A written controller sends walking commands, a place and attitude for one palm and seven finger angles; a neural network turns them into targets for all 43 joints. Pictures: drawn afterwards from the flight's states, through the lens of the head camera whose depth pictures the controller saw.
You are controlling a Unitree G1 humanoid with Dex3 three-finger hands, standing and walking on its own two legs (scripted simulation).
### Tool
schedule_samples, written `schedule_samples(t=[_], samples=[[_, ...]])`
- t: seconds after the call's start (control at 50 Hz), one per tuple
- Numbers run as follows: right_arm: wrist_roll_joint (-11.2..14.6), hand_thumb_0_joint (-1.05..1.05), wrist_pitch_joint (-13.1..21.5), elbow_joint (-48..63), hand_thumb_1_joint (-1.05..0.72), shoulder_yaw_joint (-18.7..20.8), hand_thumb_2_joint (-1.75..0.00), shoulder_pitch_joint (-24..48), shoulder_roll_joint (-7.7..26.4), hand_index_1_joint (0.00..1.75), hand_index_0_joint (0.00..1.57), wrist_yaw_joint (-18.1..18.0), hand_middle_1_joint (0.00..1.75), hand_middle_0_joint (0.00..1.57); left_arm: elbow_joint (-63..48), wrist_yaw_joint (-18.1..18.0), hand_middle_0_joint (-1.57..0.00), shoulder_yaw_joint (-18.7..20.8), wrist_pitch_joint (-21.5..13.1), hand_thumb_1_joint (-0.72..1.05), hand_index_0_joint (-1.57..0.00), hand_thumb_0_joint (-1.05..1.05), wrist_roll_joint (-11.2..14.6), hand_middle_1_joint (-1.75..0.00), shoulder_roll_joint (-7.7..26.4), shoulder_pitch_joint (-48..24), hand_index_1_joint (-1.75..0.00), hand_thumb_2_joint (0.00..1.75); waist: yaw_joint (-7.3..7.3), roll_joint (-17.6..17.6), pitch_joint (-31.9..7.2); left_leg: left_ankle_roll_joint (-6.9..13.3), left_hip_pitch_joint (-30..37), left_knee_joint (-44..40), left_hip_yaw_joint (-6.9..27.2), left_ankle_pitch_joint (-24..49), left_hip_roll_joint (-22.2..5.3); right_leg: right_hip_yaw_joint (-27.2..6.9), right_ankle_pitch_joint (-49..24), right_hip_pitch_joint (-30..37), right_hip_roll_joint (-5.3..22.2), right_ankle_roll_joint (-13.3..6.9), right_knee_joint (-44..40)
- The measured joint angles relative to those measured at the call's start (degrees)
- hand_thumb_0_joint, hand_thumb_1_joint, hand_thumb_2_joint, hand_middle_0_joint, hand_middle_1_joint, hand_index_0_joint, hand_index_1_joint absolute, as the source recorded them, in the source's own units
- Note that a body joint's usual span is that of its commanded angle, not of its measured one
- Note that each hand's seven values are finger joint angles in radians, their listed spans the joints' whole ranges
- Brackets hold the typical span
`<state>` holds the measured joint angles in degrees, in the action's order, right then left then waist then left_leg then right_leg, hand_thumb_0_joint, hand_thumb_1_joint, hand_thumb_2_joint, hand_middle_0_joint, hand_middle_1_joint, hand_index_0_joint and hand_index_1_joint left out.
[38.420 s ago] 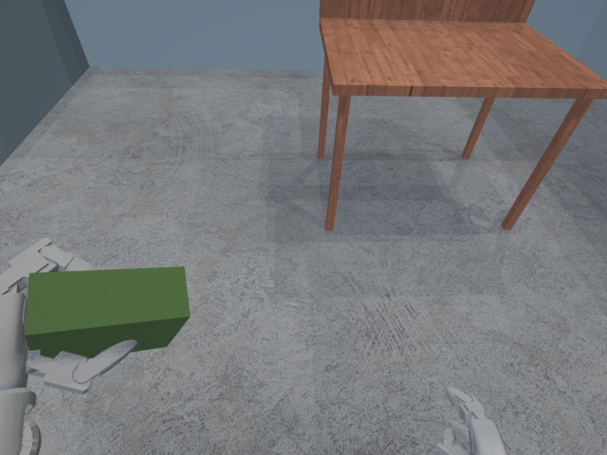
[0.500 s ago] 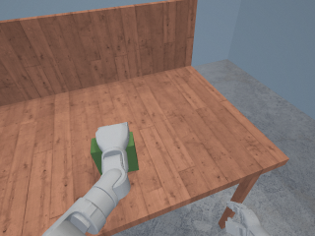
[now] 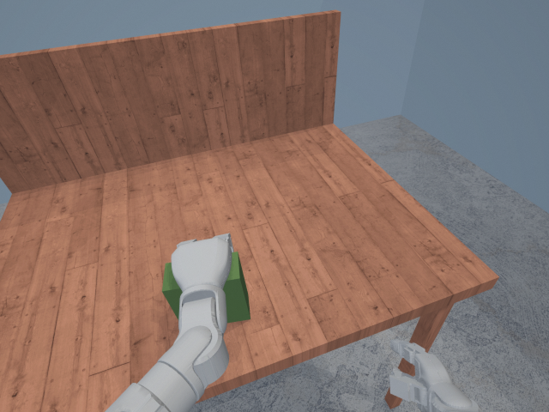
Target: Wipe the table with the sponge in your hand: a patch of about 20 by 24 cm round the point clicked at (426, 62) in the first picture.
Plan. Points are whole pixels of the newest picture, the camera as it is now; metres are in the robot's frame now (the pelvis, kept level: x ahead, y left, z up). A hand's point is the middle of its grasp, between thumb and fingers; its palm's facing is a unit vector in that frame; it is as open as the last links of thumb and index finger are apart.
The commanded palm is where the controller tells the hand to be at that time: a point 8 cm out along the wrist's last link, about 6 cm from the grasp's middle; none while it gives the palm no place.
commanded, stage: slide back across to the middle lane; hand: left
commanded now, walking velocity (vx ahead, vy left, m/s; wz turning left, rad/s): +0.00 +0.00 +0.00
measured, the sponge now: (212, 299) +0.31 +0.15 -0.01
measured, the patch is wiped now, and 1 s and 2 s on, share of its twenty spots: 1.00 1.00 1.00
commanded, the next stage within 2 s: wipe forward along the middle lane in 0.72 s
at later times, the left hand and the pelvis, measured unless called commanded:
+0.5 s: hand (196, 287) +0.29 +0.16 +0.05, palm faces +0.05 -0.19 -0.98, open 9.7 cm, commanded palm +0.24 +0.18 +0.10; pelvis +0.00 -0.01 +0.00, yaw -2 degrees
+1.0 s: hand (159, 296) +0.27 +0.22 +0.05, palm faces +0.00 -0.17 -0.99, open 9.7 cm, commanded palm +0.25 +0.22 +0.10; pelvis -0.01 +0.00 +0.00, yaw -1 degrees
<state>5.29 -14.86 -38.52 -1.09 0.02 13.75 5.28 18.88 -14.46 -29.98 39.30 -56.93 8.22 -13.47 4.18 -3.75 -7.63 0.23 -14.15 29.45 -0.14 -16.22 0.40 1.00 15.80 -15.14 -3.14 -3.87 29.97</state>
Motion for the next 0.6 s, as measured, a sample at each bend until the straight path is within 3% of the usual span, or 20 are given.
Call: schedule_samples(t=[0.08,0.22,0.6], samples=[[0.1,0.01,0.5,-0.4,-0.91,-0.2,-0.9,0.3,0.1,0.3,0.19,-0.2,0.3,0.2,0.3,0.0,-0.69,-0.1,0.2,-0.45,-0.73,0.03,0.3,-1.46,-0.1,-0.1,-1.43,1.09,0.06,0.1,0.2,-0.1,0.1,0.2,0.0,0.0,-0.1,0.0,0.0,0.0,-0.1,-0.1,0.3],[-0.1,0.01,1.3,0.0,-0.91,-0.5,-0.9,0.8,-0.3,0.3,0.19,-1.1,0.3,0.2,-2.0,1.0,-0.69,4.0,-1.1,-0.46,-0.73,0.03,2.0,-1.46,1.1,1.4,-1.43,1.09,-0.41,0.3,0.6,-0.4,0.9,-0.7,-0.6,0.5,-0.5,-0.6,-0.5,0.3,-0.5,-0.4,-0.1],[-0.7,0.01,4.0,0.6,-0.9,-0.9,-0.9,0.9,0.5,0.3,0.19,-4.2,0.3,0.2,-11.8,4.8,-0.73,10.7,-5.4,-0.47,-0.76,-0.01,3.6,-1.43,5.3,8.7,-1.4,1.09,-0.43,0.3,2.7,-0.5,4.4,-3.0,-1.4,1.2,-1.2,-1.5,-1.8,3.7,-1.3,-0.6,-2.9]])
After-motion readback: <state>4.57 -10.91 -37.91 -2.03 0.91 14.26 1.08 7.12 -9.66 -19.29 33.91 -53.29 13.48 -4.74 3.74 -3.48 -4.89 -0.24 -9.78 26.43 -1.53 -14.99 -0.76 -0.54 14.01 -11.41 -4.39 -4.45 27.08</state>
